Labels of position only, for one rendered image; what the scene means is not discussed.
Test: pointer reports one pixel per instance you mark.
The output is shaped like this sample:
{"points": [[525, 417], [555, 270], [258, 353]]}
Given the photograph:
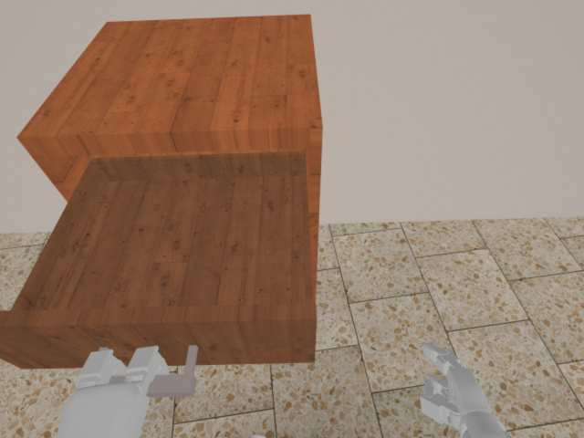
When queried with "cabinet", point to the cabinet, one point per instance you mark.
{"points": [[193, 86]]}

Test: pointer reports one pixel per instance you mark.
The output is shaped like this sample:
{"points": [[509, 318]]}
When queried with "robot right hand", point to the robot right hand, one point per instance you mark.
{"points": [[447, 401]]}

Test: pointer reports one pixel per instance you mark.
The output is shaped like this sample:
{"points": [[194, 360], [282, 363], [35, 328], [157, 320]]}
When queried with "handle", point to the handle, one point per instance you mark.
{"points": [[172, 385]]}

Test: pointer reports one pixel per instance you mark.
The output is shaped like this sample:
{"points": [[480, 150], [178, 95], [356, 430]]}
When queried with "drawer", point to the drawer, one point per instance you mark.
{"points": [[210, 250]]}

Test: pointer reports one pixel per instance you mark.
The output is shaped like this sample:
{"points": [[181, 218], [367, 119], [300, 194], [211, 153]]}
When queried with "robot left hand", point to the robot left hand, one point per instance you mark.
{"points": [[99, 409]]}

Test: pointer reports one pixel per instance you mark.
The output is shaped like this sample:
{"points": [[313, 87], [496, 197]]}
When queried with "robot right forearm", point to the robot right forearm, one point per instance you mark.
{"points": [[481, 425]]}

